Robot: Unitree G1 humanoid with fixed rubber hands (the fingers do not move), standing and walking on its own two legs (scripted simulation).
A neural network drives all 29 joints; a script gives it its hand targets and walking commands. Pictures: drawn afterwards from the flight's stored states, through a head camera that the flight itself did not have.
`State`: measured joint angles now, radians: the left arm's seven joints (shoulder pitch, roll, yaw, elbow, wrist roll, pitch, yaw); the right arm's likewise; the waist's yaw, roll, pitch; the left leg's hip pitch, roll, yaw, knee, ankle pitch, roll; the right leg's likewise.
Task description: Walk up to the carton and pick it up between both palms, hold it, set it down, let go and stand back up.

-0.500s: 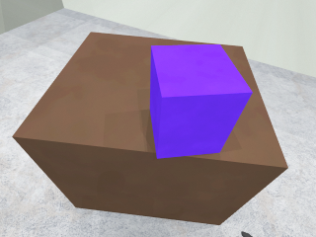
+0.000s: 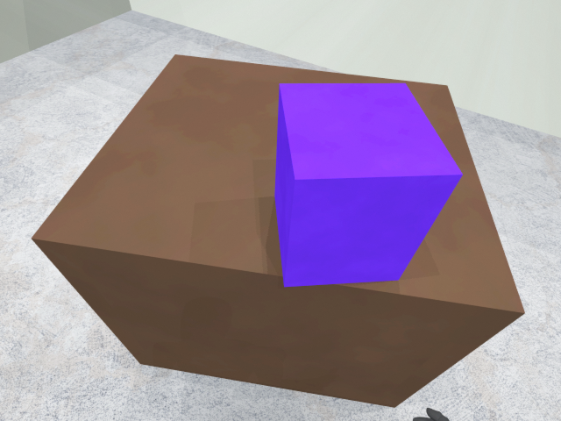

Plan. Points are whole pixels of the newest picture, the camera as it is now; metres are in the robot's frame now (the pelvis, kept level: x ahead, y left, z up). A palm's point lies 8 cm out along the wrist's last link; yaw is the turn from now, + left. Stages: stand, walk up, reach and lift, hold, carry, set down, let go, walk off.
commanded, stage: walk up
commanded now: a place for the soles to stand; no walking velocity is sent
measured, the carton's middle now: (342, 188) +0.45 -0.08 +0.08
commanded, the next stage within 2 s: stand in 0.04 s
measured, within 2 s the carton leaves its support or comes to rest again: neither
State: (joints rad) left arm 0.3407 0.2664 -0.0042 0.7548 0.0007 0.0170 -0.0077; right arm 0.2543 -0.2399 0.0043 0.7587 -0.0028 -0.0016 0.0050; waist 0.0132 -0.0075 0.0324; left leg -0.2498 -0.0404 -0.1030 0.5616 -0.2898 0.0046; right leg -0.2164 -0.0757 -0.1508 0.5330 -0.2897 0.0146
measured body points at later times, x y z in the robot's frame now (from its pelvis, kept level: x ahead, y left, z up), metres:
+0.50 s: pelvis -0.01 -0.02 -0.01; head +0.02 +0.00 +0.44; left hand +0.18 +0.24 -0.10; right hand +0.15 -0.25 -0.12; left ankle +0.01 +0.12 -0.73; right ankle +0.00 -0.13 -0.73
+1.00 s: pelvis +0.00 -0.03 +0.01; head +0.01 -0.02 +0.46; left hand +0.17 +0.19 -0.05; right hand +0.16 -0.27 -0.06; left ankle +0.01 +0.12 -0.73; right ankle +0.00 -0.13 -0.73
